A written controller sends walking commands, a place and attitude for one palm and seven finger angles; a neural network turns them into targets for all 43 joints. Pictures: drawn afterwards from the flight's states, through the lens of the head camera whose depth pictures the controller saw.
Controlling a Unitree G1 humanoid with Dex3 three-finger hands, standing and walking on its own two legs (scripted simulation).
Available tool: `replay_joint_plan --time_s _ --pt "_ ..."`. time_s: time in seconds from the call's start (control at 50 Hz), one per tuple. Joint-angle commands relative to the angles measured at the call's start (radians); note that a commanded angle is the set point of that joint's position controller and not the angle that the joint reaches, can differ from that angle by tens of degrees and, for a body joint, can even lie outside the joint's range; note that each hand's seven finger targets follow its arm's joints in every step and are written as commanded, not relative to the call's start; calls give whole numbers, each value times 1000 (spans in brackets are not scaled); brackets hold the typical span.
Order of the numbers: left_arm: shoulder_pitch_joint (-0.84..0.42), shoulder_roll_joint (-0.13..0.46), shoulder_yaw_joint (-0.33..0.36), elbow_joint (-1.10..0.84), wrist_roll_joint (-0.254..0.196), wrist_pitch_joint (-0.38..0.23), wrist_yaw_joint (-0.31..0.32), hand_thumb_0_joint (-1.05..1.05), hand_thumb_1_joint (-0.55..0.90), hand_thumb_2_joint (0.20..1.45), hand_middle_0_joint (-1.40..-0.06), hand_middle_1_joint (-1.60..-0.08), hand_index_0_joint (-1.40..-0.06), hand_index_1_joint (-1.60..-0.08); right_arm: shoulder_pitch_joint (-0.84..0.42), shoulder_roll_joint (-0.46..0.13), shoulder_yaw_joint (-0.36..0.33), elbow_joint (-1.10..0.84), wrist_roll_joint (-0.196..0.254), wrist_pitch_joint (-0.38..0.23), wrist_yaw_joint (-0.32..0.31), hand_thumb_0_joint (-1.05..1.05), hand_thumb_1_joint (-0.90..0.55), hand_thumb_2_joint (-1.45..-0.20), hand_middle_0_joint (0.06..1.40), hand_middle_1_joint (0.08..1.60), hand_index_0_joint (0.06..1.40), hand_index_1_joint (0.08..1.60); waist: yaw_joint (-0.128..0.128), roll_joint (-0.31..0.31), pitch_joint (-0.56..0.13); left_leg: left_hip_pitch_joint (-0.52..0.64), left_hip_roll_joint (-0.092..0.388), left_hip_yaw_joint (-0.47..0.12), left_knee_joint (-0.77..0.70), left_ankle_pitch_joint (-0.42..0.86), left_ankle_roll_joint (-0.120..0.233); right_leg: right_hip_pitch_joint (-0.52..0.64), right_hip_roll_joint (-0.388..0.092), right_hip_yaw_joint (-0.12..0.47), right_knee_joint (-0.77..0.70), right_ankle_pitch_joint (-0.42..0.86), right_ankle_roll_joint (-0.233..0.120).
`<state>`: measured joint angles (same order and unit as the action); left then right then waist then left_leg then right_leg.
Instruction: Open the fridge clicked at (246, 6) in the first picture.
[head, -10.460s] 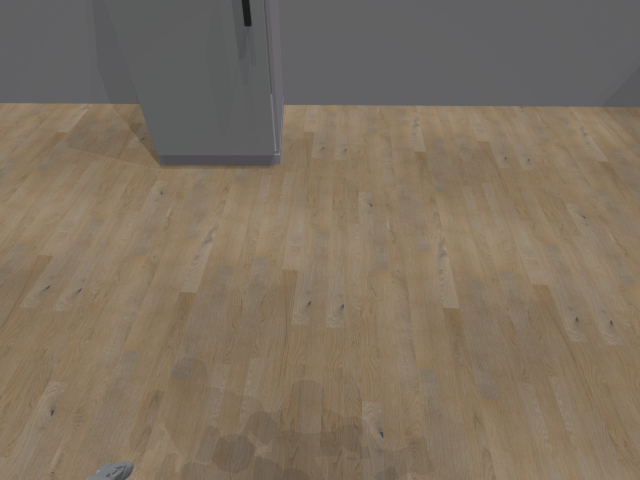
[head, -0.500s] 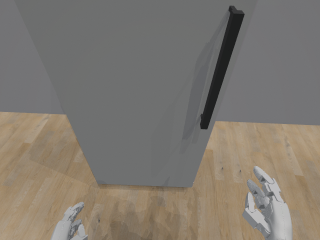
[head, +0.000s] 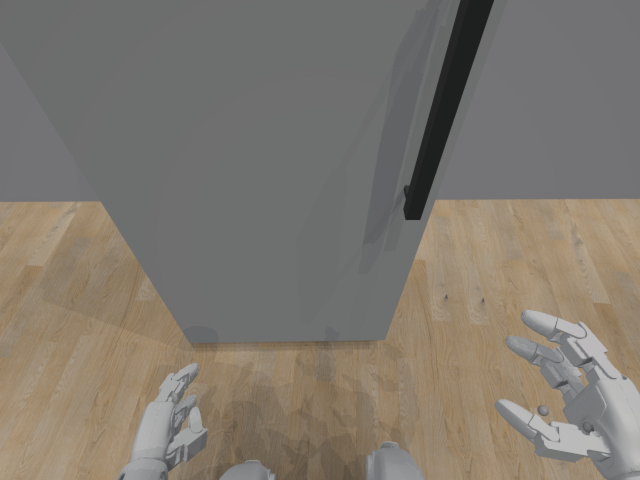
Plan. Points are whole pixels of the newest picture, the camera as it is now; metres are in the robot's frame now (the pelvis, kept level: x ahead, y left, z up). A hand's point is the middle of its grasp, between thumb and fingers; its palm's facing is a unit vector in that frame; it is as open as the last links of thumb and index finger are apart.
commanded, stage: raise the hand to about handle height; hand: right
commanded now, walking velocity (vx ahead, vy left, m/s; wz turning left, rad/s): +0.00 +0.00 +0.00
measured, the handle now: (439, 101) +0.53 -0.12 +0.20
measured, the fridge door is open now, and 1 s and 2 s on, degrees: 0 0 0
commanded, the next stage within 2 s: move the hooked fingers beside the handle in 1.36 s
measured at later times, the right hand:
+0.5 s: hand (607, 360) +0.24 -0.26 +0.11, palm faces -0.03 +1.00 -0.07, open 13.4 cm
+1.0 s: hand out of the picture +0.28 -0.29 +0.15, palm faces -0.03 +1.00 -0.06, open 14.0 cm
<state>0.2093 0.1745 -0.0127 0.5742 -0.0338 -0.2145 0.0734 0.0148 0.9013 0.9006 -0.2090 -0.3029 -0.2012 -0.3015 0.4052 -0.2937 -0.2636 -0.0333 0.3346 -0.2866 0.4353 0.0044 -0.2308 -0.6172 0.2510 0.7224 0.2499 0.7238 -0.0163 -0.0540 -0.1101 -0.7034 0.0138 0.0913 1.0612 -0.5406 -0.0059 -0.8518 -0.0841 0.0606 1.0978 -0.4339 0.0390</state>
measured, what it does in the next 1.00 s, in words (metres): stands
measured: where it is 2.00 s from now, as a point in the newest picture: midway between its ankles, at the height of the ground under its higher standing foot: outside the picture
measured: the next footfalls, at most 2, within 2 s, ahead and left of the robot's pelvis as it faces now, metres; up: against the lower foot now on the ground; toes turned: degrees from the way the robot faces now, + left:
none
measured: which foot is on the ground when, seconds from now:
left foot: down 0.00-1.00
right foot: down 0.00-1.00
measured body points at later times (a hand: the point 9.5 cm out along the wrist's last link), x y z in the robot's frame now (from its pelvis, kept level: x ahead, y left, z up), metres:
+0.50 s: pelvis +0.01 -0.02 +0.03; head +0.03 -0.03 +0.48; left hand +0.18 +0.23 -0.02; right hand +0.23 -0.32 +0.11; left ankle +0.00 +0.13 -0.66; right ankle +0.06 -0.14 -0.66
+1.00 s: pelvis +0.01 -0.02 +0.04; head +0.03 -0.02 +0.49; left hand +0.17 +0.23 -0.02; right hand +0.28 -0.35 +0.15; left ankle +0.00 +0.13 -0.66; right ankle +0.06 -0.14 -0.66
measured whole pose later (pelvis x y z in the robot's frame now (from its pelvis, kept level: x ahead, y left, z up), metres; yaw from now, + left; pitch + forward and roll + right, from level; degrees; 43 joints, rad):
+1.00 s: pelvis +0.01 -0.02 +0.04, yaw +0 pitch +5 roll +2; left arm 0.29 0.28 -0.05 0.56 -0.06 -0.24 0.11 0.01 0.90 0.90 -0.21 -0.30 -0.20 -0.30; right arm 0.01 -0.46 -0.44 0.29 0.38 -0.13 0.55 -0.02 0.50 -0.30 0.30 1.19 0.30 1.20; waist -0.01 -0.04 -0.06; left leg -0.43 0.03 0.06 0.76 -0.41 -0.03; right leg -0.57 -0.06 0.01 0.81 -0.33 0.01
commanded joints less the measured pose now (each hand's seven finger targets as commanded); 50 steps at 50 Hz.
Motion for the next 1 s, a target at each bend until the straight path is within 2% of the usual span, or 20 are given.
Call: replay_joint_plan --time_s 0.0,0.02,0.06,0.12,0.18,0.2,0.22,0.3,0.44,0.52,0.54,0.58,0.64,0.66,0.72,0.76,0.82,0.88,0.92,0.98 --pt "-65 156 81 -176 -8 -68 14 0 900 900 -200 -300 -200 -300 19 -139 -148 -185 51 -46 -47 0 -13 -520 263 870 263 870 -2 42 -186 65 -28 -55 -246 211 1 236 73 -39 -194 196 -63" --pt "-64 161 79 -173 -4 -69 13 0 900 900 -200 -300 -200 -300 10 -148 -156 -158 53 -52 -51 0 10 -510 265 885 265 885 -5 72 -160 73 -32 -51 -247 200 6 221 72 -33 -199 195 -62" --pt "-46 172 82 -168 -7 -74 11 0 900 900 -200 -300 -200 -300 -1 -150 -152 -138 45 -72 -47 0 57 -490 268 915 268 915 7 67 -155 51 -31 -48 -255 179 2 235 73 -39 -212 175 -62" --pt "-28 191 75 -170 -9 -85 11 0 900 900 -200 -300 -200 -300 -66 -168 -136 -136 47 -87 -27 0 127 -460 273 960 273 960 16 26 -132 45 -31 -53 -275 118 9 245 75 -40 -232 134 -64" --pt "-12 202 73 -174 -17 -97 13 0 900 900 -200 -300 -200 -300 -83 -190 -146 -147 48 -91 -13 0 197 -430 278 1005 278 1005 13 4 -160 57 -35 -39 -280 133 10 294 73 -38 -262 136 -66" --pt "-12 204 70 -174 -17 -100 14 0 900 900 -200 -300 -200 -300 -103 -203 -153 -153 51 -88 -12 0 220 -420 280 1020 280 1020 14 -18 -156 60 -34 -38 -283 135 11 300 74 -38 -270 132 -66" --pt "-7 210 68 -172 -17 -102 16 0 900 900 -200 -300 -200 -300 -139 -231 -166 -161 50 -84 -13 0 243 -410 282 1035 282 1035 13 -8 -149 75 -39 -30 -281 142 17 308 71 -31 -279 136 -66" --pt "-4 213 63 -172 -23 -106 20 0 900 900 -200 -300 -200 -300 -170 -233 -175 -152 58 -63 -15 0 337 -370 288 1095 288 1095 12 -58 -135 78 -41 -17 -300 151 15 353 71 -32 -315 123 -62" --pt "5 227 47 -182 -24 -97 23 0 900 900 -200 -300 -200 -300 -273 -274 -191 -87 55 10 7 0 500 -300 300 1200 300 1200 15 -62 -109 121 -49 -9 -337 193 18 395 72 -28 -357 138 -59" --pt "7 233 39 -180 -21 -93 28 0 900 900 -200 -300 -200 -300 -342 -314 -222 -43 59 39 27 0 500 -300 300 1200 300 1200 10 -38 -112 151 -53 -8 -355 220 21 416 72 -27 -368 164 -60" --pt "5 231 38 -182 -23 -93 28 0 900 900 -200 -300 -200 -300 -364 -307 -220 -41 65 41 38 0 500 -300 300 1200 300 1200 14 -57 -127 152 -51 -12 -360 234 17 433 75 -34 -367 173 -60" --pt "2 233 35 -177 -24 -90 32 0 900 900 -200 -300 -200 -300 -404 -317 -223 -13 66 51 50 0 500 -300 300 1200 300 1200 19 -37 -115 147 -53 -8 -368 220 16 435 73 -29 -376 158 -59" --pt "-1 234 29 -175 -24 -90 36 0 900 900 -200 -300 -200 -300 -472 -352 -240 3 63 62 67 0 500 -300 300 1200 300 1200 14 -73 -128 170 -51 -11 -377 236 21 460 75 -29 -387 177 -59" --pt "-1 235 31 -174 -23 -91 37 0 900 900 -200 -300 -200 -300 -479 -359 -247 10 61 64 72 0 500 -300 300 1200 300 1200 12 -57 -145 177 -50 -10 -378 246 20 472 74 -27 -389 188 -60" --pt "1 239 27 -166 -23 -87 43 0 900 900 -200 -300 -200 -300 -515 -372 -257 76 71 83 91 0 500 -300 300 1200 300 1200 12 -18 -115 185 -51 -15 -398 246 21 460 76 -30 -393 187 -63" --pt "-2 240 29 -162 -27 -88 44 0 900 900 -200 -300 -200 -300 -557 -398 -271 67 70 82 100 0 500 -300 300 1200 300 1200 12 -66 -138 193 -46 -19 -400 259 19 485 78 -34 -397 200 -62" --pt "1 242 27 -162 -24 -87 48 0 900 900 -200 -300 -200 -300 -596 -430 -291 87 69 89 103 0 500 -300 300 1200 300 1200 6 -54 -147 214 -47 -20 -410 269 23 498 80 -31 -409 214 -63" --pt "3 241 30 -164 -29 -86 46 0 900 900 -200 -300 -200 -300 -571 -398 -268 131 69 102 115 0 500 -300 300 1200 300 1200 8 -38 -133 210 -45 -14 -415 278 18 502 80 -33 -420 216 -62" --pt "6 243 32 -169 -28 -85 40 0 900 900 -200 -300 -200 -300 -547 -392 -267 151 72 108 121 0 500 -300 300 1200 300 1200 -2 -22 -126 228 -45 -16 -418 293 23 493 83 -35 -419 232 -64" --pt "7 245 37 -174 -28 -84 34 0 900 900 -200 -300 -200 -300 -544 -401 -281 141 75 104 122 0 500 -300 300 1200 300 1200 0 -20 -133 219 -43 -16 -415 311 17 496 83 -42 -417 241 -63"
